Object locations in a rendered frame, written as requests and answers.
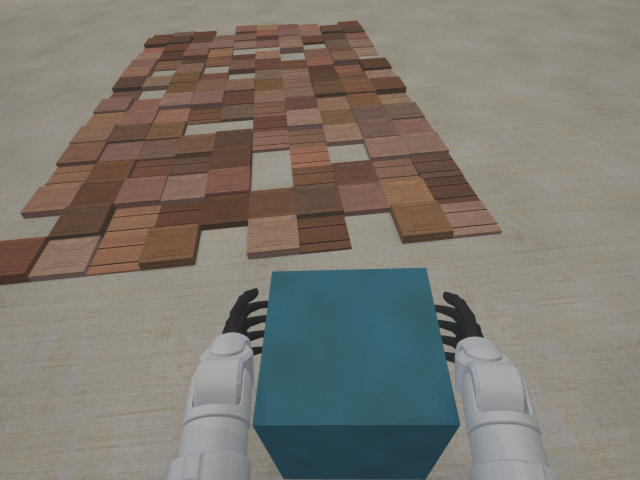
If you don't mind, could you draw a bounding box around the robot left hand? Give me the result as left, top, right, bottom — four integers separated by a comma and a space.
222, 288, 268, 356

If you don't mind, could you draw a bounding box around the carton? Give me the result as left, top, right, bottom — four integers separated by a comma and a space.
252, 268, 460, 480

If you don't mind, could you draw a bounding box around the robot right hand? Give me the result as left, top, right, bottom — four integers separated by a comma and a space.
434, 292, 484, 364

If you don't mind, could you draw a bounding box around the robot left forearm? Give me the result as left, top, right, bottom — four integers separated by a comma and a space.
167, 332, 254, 480

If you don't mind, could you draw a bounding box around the robot right forearm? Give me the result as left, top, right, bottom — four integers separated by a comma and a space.
455, 337, 560, 480

